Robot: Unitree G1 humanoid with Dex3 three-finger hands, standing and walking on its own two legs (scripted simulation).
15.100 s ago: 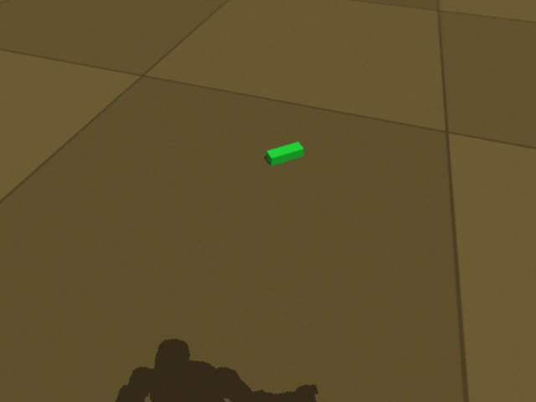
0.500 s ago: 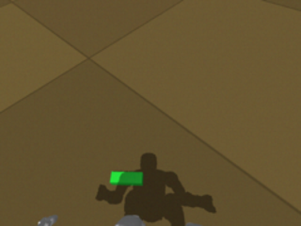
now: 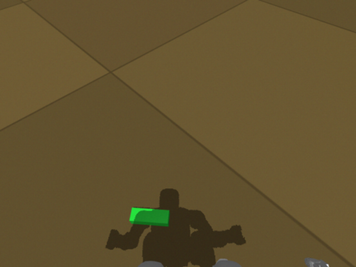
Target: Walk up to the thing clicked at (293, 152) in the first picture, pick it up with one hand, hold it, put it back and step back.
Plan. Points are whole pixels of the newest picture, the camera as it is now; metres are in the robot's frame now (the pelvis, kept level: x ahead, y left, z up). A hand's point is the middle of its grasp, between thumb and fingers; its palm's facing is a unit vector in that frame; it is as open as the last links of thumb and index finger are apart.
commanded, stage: walk up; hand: left
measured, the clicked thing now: (150, 216) +0.44 +0.20 -0.73
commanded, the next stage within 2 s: stand in 0.52 s
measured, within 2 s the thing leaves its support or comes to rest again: neither
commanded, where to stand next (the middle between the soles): +0.04 +0.04 m, yaw -4 degrees
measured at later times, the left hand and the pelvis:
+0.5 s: hand out of the picture +0.06 +0.27 -0.14, palm faces -0.14 -0.92 -0.37, open 7.3 cm; pelvis -0.02 -0.01 +0.00, yaw -5 degrees
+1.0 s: hand out of the picture +0.13 +0.19 -0.12, palm faces -0.10 -0.94 -0.34, open 7.3 cm; pelvis -0.01 -0.04 +0.02, yaw -4 degrees
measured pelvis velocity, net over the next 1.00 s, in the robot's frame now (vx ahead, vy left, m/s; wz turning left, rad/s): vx -0.01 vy -0.04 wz -0.08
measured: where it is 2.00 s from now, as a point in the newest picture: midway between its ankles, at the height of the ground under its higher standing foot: outside the picture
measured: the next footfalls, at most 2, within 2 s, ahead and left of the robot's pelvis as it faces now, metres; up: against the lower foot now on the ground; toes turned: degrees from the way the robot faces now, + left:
right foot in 0.50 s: +0.02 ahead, -0.13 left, +0.00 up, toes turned -5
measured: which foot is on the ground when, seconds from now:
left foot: down 0.00-1.00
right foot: down 0.00-0.18, up 0.20-0.48, down 0.50-1.00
